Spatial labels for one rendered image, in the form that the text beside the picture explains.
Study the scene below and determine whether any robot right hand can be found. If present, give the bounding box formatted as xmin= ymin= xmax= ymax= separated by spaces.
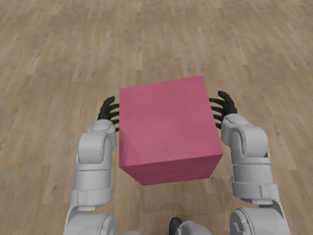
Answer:
xmin=208 ymin=90 xmax=238 ymax=129

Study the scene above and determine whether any right robot foot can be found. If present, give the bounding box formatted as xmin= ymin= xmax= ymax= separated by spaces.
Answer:
xmin=169 ymin=216 xmax=182 ymax=235

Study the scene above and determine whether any left robot upper arm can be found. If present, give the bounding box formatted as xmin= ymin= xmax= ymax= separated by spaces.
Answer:
xmin=64 ymin=213 xmax=117 ymax=235

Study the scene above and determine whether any right robot upper arm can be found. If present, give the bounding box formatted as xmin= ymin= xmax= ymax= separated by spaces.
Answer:
xmin=229 ymin=208 xmax=290 ymax=235

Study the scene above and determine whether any right robot thigh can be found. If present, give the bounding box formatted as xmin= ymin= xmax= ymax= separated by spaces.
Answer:
xmin=175 ymin=223 xmax=212 ymax=235

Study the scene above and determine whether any carton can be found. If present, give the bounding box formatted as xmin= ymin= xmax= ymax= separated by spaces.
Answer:
xmin=118 ymin=75 xmax=224 ymax=186

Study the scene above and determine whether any left robot forearm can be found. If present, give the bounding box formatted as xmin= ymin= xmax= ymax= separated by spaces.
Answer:
xmin=63 ymin=119 xmax=117 ymax=235

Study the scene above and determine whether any robot left hand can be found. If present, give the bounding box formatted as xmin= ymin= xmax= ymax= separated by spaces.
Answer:
xmin=97 ymin=96 xmax=119 ymax=132

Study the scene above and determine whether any right robot forearm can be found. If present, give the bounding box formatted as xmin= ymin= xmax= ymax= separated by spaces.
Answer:
xmin=220 ymin=114 xmax=291 ymax=235

